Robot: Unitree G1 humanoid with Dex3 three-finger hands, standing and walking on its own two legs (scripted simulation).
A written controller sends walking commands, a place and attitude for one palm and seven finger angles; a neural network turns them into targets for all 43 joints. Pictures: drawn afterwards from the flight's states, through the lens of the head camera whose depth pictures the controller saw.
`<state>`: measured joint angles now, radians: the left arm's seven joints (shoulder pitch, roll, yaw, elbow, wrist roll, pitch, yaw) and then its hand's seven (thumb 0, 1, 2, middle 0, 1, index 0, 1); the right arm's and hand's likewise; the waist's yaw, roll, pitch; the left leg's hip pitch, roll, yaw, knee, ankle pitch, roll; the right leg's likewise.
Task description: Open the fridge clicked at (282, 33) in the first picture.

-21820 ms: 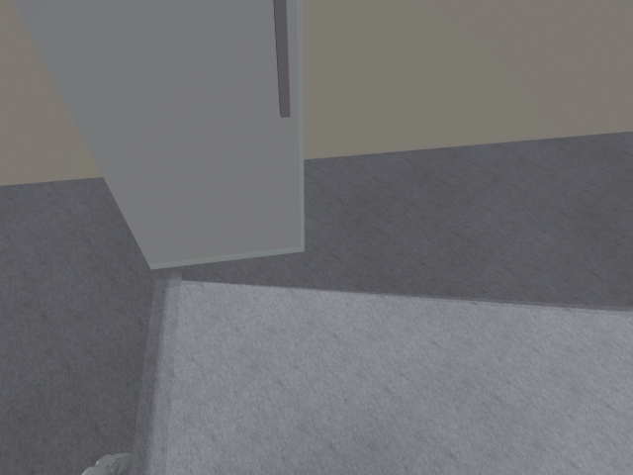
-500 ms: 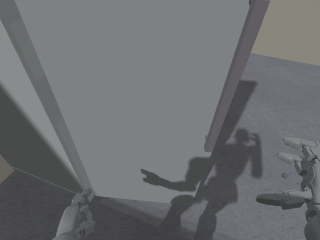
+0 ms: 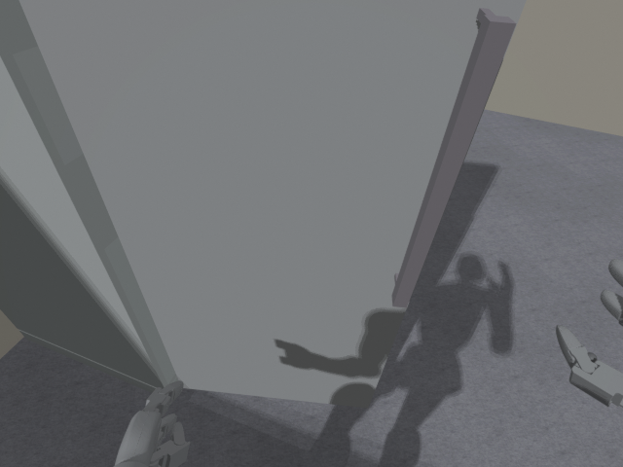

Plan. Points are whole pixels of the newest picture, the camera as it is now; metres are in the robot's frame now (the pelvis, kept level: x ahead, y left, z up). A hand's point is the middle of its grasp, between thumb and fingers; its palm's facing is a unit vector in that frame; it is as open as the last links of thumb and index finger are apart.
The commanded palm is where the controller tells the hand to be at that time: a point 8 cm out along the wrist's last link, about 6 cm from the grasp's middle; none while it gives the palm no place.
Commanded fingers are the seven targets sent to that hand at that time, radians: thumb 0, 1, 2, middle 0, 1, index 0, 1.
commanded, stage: draw the hand back to the body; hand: right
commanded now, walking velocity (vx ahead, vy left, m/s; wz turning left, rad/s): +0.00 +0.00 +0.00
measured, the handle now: (431, 193) +0.44 -0.17 +0.16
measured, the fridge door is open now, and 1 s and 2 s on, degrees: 75 75 75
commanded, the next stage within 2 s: step back with the hand held close in 0.46 s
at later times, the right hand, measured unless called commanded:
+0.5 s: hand (598, 358) +0.19 -0.27 +0.15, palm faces +0.49 +0.80 -0.35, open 7.5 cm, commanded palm +0.14 -0.30 +0.17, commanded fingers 0.00 -0.90 -0.90 0.20 0.30 0.20 0.30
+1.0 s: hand out of the picture +0.16 -0.29 +0.15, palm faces +0.39 +0.80 -0.46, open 7.4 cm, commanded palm +0.10 -0.32 +0.17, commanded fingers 0.00 -0.90 -0.90 0.20 0.30 0.20 0.30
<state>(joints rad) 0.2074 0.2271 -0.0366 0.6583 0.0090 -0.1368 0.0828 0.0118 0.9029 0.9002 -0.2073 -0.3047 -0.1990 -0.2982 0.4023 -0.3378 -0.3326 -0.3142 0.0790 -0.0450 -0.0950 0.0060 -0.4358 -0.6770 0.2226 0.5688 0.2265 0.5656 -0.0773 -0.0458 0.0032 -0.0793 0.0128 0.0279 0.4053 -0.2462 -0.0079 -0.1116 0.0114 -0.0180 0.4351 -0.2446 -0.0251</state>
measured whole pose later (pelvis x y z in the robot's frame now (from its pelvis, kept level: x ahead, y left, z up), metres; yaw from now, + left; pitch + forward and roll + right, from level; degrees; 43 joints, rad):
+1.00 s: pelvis -0.04 -0.02 +0.00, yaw +0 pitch +0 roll +1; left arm 0.19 0.24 0.01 0.54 -0.01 -0.01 0.09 0.01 0.90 0.90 -0.21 -0.30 -0.20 -0.30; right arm 0.53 -0.41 -0.41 -0.45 0.06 -0.15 -0.12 0.02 -0.88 -0.90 0.21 0.30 0.22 0.30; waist -0.01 -0.01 0.01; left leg -0.26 0.02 0.02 0.44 -0.18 -0.03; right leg -0.31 0.02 -0.03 0.50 -0.20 -0.05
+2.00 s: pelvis -0.20 -0.06 +0.00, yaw +3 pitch +2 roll +5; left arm 0.21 0.18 0.00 0.61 0.02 -0.14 0.06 0.01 0.90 0.90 -0.21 -0.30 -0.20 -0.30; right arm 0.56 -0.47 -0.45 -0.57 0.07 -0.21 -0.12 0.02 -0.88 -0.90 0.21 0.30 0.22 0.30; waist 0.01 0.02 -0.01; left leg -0.30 -0.11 0.02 0.75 -0.49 0.02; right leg -0.39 -0.01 -0.02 0.27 0.06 -0.08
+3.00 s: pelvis -0.26 -0.10 -0.01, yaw +0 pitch +1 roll +1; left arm 0.25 0.18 -0.02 0.63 0.01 -0.15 0.04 0.01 0.90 0.90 -0.21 -0.30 -0.20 -0.30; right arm 0.56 -0.42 -0.44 -0.46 0.04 -0.22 -0.14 0.02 -0.88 -0.90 0.21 0.30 0.21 0.30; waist 0.01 -0.01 -0.01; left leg -0.22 -0.05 0.04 0.50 -0.29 0.04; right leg -0.32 -0.04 -0.04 0.57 -0.25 -0.01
